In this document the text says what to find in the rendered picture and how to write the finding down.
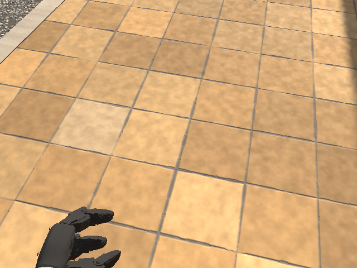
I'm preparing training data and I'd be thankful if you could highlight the left robot hand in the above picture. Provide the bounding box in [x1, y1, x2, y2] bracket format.
[35, 207, 121, 268]

